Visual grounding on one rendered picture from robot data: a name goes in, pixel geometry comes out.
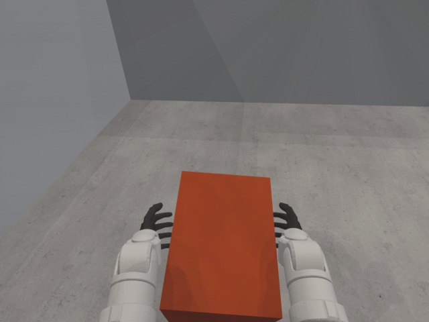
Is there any carton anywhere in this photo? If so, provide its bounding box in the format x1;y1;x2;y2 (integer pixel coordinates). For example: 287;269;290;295
160;171;282;322

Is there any right robot hand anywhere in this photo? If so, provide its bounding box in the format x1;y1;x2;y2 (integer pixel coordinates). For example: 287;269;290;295
273;203;302;248

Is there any left robot forearm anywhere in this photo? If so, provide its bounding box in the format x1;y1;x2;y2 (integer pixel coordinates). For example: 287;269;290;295
99;229;162;322

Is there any right robot forearm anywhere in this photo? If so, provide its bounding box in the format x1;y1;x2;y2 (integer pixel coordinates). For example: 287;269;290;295
278;228;349;322

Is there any left robot hand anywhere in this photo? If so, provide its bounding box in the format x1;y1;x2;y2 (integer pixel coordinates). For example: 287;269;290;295
140;203;173;250

